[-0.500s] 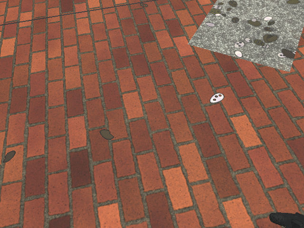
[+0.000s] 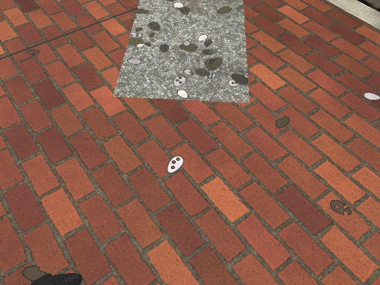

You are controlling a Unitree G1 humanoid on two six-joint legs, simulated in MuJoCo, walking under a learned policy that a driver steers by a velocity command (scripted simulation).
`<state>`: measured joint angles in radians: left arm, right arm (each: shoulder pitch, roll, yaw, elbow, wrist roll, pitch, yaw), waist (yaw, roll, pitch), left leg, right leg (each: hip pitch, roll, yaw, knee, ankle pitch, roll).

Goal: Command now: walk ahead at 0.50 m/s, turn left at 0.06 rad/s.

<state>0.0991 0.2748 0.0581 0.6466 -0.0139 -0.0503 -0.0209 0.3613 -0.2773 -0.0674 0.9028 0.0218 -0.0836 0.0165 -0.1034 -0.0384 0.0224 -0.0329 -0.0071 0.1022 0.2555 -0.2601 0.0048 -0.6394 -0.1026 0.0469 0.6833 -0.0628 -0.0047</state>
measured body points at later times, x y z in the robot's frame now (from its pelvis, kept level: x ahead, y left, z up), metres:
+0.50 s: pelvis +0.26 -0.01 -0.01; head +0.28 +0.00 +0.44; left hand +0.22 +0.28 -0.13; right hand +0.50 -0.21 -0.10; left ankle +0.39 +0.17 -0.70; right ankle +0.18 -0.15 -0.74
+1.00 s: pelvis +0.51 +0.11 +0.00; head +0.53 +0.15 +0.45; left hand +0.58 +0.44 -0.08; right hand +0.71 -0.11 -0.10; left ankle +0.41 +0.15 -0.74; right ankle +0.76 +0.07 -0.70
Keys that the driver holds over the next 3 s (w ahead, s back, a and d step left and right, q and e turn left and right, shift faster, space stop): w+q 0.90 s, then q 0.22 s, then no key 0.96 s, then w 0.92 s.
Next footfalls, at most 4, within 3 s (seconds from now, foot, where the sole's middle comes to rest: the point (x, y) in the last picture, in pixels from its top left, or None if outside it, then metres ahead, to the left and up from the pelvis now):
0.10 right None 0.22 -0.15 -0.78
0.60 left None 0.44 0.17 -0.78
1.08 right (141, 206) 0.78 0.13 -0.78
1.44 left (96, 259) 0.59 0.30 -0.78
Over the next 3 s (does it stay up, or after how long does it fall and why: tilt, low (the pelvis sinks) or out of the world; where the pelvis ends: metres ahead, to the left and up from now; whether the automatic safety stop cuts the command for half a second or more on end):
stays up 0.91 0.47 0.00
